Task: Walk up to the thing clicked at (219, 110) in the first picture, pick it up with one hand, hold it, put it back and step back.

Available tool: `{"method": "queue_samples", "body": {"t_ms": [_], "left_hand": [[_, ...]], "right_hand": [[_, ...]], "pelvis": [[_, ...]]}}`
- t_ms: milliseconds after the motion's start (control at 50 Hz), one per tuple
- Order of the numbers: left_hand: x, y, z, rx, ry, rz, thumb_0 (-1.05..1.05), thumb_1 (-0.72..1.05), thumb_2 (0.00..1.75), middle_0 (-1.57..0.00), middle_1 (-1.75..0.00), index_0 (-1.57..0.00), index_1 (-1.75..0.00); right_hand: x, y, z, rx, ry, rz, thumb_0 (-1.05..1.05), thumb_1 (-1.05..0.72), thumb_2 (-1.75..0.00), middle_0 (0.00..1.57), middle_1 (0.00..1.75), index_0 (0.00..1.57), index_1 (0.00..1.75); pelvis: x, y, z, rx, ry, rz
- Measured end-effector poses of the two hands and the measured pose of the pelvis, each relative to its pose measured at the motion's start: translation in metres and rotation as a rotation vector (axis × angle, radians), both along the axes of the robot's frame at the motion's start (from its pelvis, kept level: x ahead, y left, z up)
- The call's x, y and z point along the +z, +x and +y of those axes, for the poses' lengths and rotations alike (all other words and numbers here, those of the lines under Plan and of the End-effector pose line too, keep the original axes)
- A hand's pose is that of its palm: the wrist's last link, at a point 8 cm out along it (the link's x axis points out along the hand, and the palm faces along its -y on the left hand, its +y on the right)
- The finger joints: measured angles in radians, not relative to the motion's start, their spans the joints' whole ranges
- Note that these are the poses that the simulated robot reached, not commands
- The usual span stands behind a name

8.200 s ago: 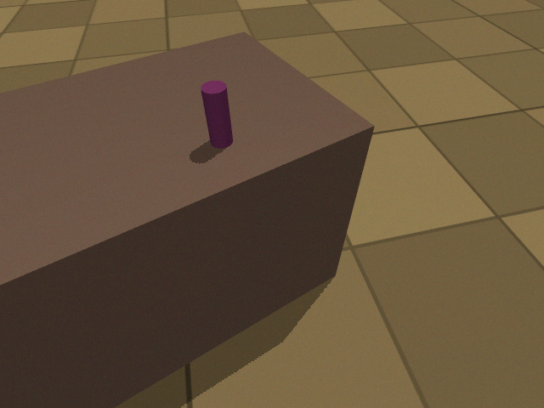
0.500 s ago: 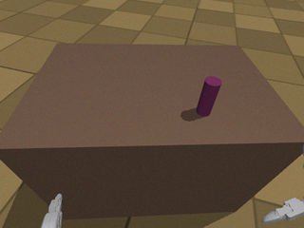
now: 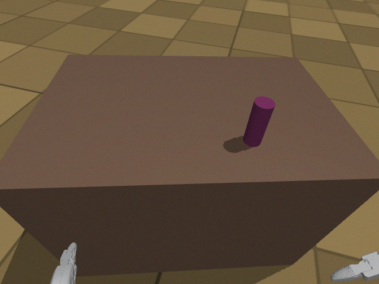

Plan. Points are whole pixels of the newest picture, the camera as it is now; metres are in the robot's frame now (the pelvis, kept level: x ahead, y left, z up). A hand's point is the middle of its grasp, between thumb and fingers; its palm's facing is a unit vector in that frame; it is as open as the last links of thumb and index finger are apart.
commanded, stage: go down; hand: right
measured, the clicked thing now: (257, 122) +0.52 -0.20 +0.04
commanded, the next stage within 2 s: none
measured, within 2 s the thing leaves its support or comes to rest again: neither
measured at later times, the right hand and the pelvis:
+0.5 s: hand (370, 172) +0.28 -0.32 +0.14, palm faces +0.27 +0.94 -0.19, open 17.4 cm; pelvis +0.00 +0.00 +0.00, yaw +0 degrees
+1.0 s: hand (365, 144) +0.34 -0.35 +0.14, palm faces +0.10 +0.99 +0.01, open 17.6 cm; pelvis +0.00 -0.01 -0.01, yaw +0 degrees
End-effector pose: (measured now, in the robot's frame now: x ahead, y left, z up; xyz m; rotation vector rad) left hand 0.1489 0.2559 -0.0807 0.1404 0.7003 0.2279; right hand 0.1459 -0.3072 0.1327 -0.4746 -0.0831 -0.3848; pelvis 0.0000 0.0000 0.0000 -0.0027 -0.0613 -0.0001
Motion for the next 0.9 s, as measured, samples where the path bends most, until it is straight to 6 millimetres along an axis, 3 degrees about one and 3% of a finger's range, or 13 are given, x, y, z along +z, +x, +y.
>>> {"method": "queue_samples", "body": {"t_ms": [160,280,480,640,780,900], "left_hand": [[0.01,0.007,0.009,0.022,0.043,-0.033,-0.01,-0.53,0.04,-0.06,-0.05,-0.05,-0.06],[0.001,0.004,-0.004,0.003,0.019,0.011,-0.01,-0.53,0.04,-0.06,-0.05,-0.04,-0.05],[0.009,0.004,-0.001,0.036,0.069,-0.032,-0.01,-0.53,0.03,-0.06,-0.05,-0.05,-0.05],[-0.005,-0.014,-0.005,0.052,0.079,0.025,-0.01,-0.53,0.03,-0.06,-0.05,-0.05,-0.05],[0.007,-0.015,0.003,0.04,0.136,-0.006,-0.01,-0.53,0.04,-0.06,-0.05,-0.05,-0.05],[0.001,-0.011,-0.002,0.006,0.151,0.024,-0.01,-0.54,0.04,-0.06,-0.05,-0.05,-0.06]], "right_hand": [[0.001,0.016,-0.014,-0.001,0.022,-0.065,-0.01,0.51,-0.04,0.06,0.05,0.07,0.05],[-0.001,0.035,-0.021,0.049,0.064,-0.032,-0.01,0.52,-0.04,0.05,0.05,0.06,0.05],[0.015,0.092,-0.06,0.117,0.236,-0.053,-0.01,0.52,-0.03,0.05,0.05,0.06,0.05],[0.006,0.134,-0.064,0.237,0.364,0.074,-0.01,0.56,-0.03,0.04,0.05,0.06,0.05],[0.011,0.151,-0.084,0.228,0.426,0.032,-0.01,0.57,-0.04,0.04,0.05,0.05,0.05],[0.006,0.16,-0.091,0.256,0.484,0.075,-0.01,0.57,-0.04,0.04,0.05,0.05,0.05]], "pelvis": [[-0.001,0.002,0.001,-0.001,0.001,-0.001],[-0.002,0.0,0.0,0.0,0.003,0.01],[-0.002,-0.002,-0.003,-0.005,0.004,0.031],[-0.003,-0.001,-0.007,0.008,0.006,0.066],[-0.004,0.0,-0.005,0.016,0.01,0.082],[-0.006,-0.001,-0.005,0.009,0.015,0.112]]}}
